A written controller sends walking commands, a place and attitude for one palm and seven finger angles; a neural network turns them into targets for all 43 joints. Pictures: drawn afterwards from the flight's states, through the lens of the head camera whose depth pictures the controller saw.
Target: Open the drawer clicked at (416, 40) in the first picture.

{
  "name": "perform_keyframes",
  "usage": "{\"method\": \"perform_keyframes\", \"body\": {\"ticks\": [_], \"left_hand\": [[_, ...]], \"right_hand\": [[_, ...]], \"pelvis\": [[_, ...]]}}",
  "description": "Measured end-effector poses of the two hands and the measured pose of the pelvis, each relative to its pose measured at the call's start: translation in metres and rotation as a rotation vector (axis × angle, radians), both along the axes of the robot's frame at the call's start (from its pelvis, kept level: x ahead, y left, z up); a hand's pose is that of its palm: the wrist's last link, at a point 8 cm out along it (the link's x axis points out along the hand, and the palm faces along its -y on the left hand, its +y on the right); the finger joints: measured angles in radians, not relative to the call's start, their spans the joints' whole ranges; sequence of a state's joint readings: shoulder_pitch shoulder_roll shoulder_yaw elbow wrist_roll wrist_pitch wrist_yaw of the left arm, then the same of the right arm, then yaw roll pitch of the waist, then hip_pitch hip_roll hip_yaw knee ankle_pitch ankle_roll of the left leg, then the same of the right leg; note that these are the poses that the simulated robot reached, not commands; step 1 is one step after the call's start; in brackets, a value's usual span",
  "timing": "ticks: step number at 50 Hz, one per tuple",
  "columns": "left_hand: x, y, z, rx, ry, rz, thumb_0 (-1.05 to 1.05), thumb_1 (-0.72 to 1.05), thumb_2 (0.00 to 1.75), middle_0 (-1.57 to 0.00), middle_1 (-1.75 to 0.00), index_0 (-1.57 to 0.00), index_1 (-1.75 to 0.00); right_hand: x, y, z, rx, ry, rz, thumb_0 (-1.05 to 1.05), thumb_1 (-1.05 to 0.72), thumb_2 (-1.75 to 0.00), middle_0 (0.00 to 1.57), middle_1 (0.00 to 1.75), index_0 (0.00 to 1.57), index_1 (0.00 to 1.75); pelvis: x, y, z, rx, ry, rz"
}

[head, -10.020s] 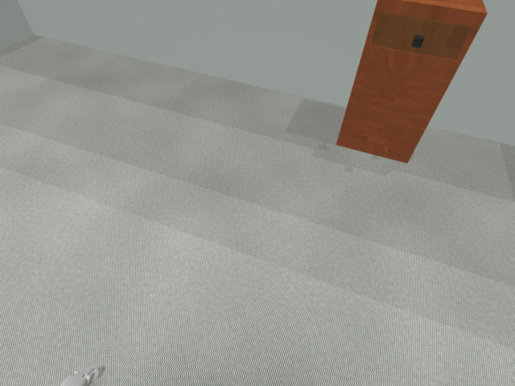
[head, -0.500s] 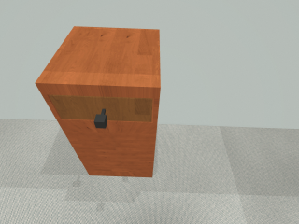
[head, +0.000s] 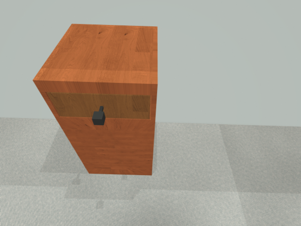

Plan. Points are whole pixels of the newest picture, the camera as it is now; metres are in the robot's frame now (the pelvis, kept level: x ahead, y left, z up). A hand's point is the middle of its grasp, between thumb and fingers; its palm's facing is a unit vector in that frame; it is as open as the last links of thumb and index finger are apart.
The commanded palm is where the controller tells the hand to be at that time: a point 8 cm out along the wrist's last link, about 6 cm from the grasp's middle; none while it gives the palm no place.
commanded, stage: look again from close up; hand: left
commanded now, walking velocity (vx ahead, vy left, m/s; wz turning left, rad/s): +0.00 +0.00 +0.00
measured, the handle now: (99, 114) +0.51 +0.23 -0.08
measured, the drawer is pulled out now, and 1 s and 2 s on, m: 0.00 0.00 0.00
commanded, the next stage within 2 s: shuffle to correct the standing spot in 0.52 s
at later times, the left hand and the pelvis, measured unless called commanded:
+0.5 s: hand out of the picture -0.01 +0.21 -0.18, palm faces +0.02 -0.98 -0.19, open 7.4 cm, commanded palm none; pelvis -0.04 +0.03 -0.01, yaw +0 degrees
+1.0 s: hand out of the picture -0.06 +0.17 -0.18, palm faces +0.06 -0.99 -0.16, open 7.4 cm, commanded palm none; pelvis +0.00 +0.01 -0.01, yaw -1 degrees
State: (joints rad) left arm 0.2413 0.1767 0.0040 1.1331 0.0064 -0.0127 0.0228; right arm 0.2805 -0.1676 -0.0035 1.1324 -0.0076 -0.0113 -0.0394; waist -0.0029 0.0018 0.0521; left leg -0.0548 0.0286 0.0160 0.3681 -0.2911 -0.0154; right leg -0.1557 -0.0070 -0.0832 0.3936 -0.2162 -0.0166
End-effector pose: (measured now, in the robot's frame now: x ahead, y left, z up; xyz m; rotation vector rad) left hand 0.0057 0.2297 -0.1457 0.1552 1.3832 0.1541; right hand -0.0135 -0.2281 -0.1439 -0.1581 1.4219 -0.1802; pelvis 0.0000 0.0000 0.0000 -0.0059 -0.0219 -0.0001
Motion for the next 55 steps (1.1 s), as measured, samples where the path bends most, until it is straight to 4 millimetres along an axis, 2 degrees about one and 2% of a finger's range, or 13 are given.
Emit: {"method": "perform_keyframes", "body": {"ticks": [9, 14, 18, 23, 32, 37, 41, 44, 48, 55], "left_hand": [[0.014, 0.018, -0.001, 0.036, -0.117, -0.021, 0.0, 0.9, 0.9, -0.2, -0.3, -0.2, -0.3], [0.019, 0.025, -0.002, 0.027, -0.179, -0.025, 0.0, 0.9, 0.9, -0.2, -0.3, -0.2, -0.3], [0.013, 0.028, -0.001, 0.014, -0.194, -0.029, 0.0, 0.9, 0.9, -0.2, -0.3, -0.2, -0.3], [-0.008, 0.03, -0.003, -0.004, -0.158, -0.026, 0.0, 0.9, 0.9, -0.2, -0.3, -0.2, -0.3], [-0.067, 0.028, -0.008, -0.027, -0.006, 0.009, 0.0, 0.9, 0.9, -0.2, -0.3, -0.2, -0.3], [-0.092, 0.024, -0.009, -0.041, 0.074, 0.024, 0.0, 0.91, 0.9, -0.2, -0.3, -0.2, -0.3], [-0.101, 0.018, -0.008, -0.051, 0.123, 0.029, 0.0, 0.91, 0.9, -0.2, -0.3, -0.2, -0.3], [-0.098, 0.011, -0.008, -0.054, 0.143, 0.037, 0.0, 0.91, 0.9, -0.2, -0.3, -0.2, -0.3], [-0.084, -0.003, -0.007, -0.052, 0.144, 0.053, 0.0, 0.91, 0.9, -0.2, -0.3, -0.2, -0.3], [-0.045, -0.03, -0.008, -0.062, 0.091, 0.065, 0.0, 0.91, 0.9, -0.2, -0.3, -0.2, -0.3]], "right_hand": [[0.028, -0.017, 0.002, -0.061, -0.159, 0.02, 0.0, -0.91, -0.9, 0.2, 0.3, 0.2, 0.3], [0.038, -0.012, 0.01, -0.074, -0.226, 0.042, 0.0, -0.91, -0.9, 0.19, 0.3, 0.2, 0.3], [0.036, -0.003, 0.014, -0.066, -0.247, 0.059, 0.0, -0.91, -0.9, 0.19, 0.3, 0.2, 0.3], [0.02, 0.015, 0.012, -0.037, -0.221, 0.064, 0.0, -0.91, -0.9, 0.19, 0.3, 0.2, 0.3], [-0.031, 0.039, 0.003, 0.008, -0.079, 0.026, 0.0, -0.91, -0.9, 0.2, 0.3, 0.2, 0.3], [-0.054, 0.046, 0.0, 0.018, -0.012, -0.005, 0.0, -0.91, -0.9, 0.2, 0.3, 0.2, 0.3], [-0.063, 0.046, -0.002, 0.02, 0.026, -0.038, 0.0, -0.91, -0.9, 0.2, 0.3, 0.2, 0.3], [-0.064, 0.041, -0.005, 0.02, 0.045, -0.059, 0.0, -0.91, -0.9, 0.2, 0.3, 0.2, 0.3], [-0.056, 0.032, -0.01, 0.023, 0.064, -0.069, 0.0, -0.91, -0.9, 0.2, 0.3, 0.2, 0.3], [-0.017, 0.026, -0.01, 0.034, 0.049, -0.05, 0.0, -0.91, -0.9, 0.19, 0.3, 0.2, 0.3]], "pelvis": [[-0.009, 0.005, -0.009, -0.007, -0.01, 0.009], [-0.018, 0.012, -0.009, -0.01, -0.032, 0.003], [-0.028, 0.018, -0.008, -0.012, -0.039, 0.0], [-0.038, 0.025, -0.006, -0.011, -0.035, -0.001], [-0.046, 0.036, -0.004, -0.005, -0.025, 0.0], [-0.043, 0.039, -0.004, -0.005, -0.024, -0.003], [-0.034, 0.036, -0.005, -0.006, -0.018, -0.011], [-0.024, 0.03, -0.006, -0.003, -0.015, -0.015], [-0.007, 0.019, -0.009, -0.004, -0.008, -0.014], [0.01, 0.007, -0.008, -0.006, 0.017, 0.0]]}}
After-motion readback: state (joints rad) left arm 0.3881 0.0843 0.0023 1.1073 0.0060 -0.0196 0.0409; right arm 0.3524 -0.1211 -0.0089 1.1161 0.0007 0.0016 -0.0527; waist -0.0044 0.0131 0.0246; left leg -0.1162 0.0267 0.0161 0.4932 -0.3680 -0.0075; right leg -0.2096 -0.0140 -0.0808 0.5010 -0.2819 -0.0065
